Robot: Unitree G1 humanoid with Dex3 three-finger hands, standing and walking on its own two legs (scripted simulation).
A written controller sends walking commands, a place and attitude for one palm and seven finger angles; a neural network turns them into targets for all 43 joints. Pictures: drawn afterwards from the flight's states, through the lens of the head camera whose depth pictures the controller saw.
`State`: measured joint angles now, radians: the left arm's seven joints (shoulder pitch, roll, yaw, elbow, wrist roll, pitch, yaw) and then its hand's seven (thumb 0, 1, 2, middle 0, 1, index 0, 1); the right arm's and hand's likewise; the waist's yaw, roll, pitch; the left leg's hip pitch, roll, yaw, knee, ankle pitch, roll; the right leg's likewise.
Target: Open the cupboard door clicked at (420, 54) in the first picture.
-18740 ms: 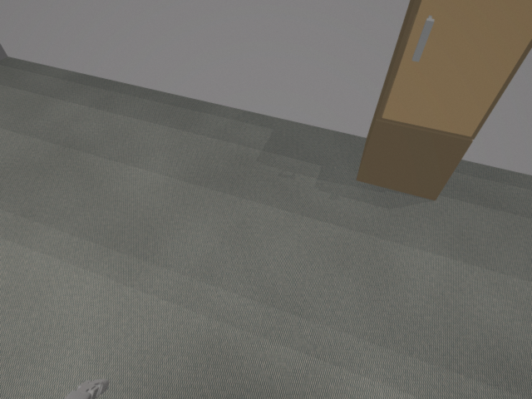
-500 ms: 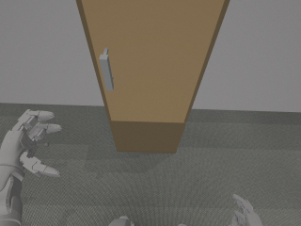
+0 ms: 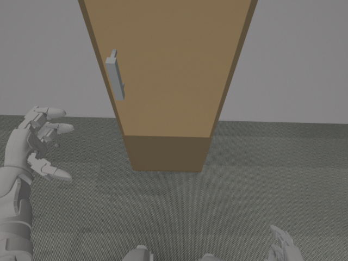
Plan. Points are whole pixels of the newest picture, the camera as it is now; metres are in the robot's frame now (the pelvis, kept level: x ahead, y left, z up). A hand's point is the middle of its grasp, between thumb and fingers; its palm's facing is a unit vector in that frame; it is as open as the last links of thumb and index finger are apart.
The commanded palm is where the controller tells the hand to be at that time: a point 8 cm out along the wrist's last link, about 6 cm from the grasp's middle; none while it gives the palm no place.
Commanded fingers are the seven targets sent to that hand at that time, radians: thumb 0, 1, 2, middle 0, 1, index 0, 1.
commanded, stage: move the hooked fingers beside the handle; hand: left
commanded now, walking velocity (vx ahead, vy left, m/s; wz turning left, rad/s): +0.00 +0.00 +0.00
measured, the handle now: (117, 75) +0.58 +0.20 +0.06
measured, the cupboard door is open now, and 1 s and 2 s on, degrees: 0 0 0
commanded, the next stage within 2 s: none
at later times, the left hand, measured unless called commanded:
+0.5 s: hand (75, 118) +0.41 +0.26 +0.06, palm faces +0.01 -1.00 -0.01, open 14.0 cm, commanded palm +0.39 +0.31 +0.06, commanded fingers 0.00 -0.50 0.30 -0.30 -1.20 -0.30 -1.20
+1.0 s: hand (89, 98) +0.48 +0.25 +0.06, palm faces +0.02 -1.00 +0.00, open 14.0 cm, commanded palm +0.47 +0.29 +0.06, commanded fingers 0.00 -0.50 0.30 -0.30 -1.20 -0.30 -1.20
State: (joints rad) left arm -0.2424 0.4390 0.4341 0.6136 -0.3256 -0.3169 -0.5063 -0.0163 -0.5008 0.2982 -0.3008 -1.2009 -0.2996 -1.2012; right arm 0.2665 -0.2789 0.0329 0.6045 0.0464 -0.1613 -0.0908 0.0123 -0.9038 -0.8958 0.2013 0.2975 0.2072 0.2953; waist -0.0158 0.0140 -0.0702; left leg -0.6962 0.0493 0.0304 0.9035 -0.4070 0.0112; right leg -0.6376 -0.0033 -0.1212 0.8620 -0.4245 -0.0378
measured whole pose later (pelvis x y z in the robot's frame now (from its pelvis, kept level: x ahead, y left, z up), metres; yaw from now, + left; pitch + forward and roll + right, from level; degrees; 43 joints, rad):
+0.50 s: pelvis +0.01 +0.02 +0.00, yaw -1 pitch +15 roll -2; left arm -0.48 0.46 0.43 0.84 -0.24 -0.34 -0.42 -0.02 -0.50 0.30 -0.30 -1.20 -0.30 -1.20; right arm 0.33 -0.27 0.02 0.62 0.03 -0.06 -0.06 0.01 -0.90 -0.90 0.20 0.30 0.21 0.30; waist -0.07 0.01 -0.09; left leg -0.75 0.05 0.06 0.91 -0.42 0.03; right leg -0.70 -0.01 -0.09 0.86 -0.42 -0.02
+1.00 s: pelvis +0.00 +0.02 -0.01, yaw -2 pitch +19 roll -3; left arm -0.81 0.56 0.44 1.15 -0.15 -0.39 -0.35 -0.02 -0.50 0.30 -0.30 -1.20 -0.30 -1.20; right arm 0.37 -0.28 0.03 0.64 0.01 0.02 -0.05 0.01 -0.90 -0.90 0.20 0.30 0.21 0.30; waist -0.13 0.01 -0.09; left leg -0.89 0.05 0.05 0.98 -0.43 0.04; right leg -0.83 0.00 -0.09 0.92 -0.42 -0.01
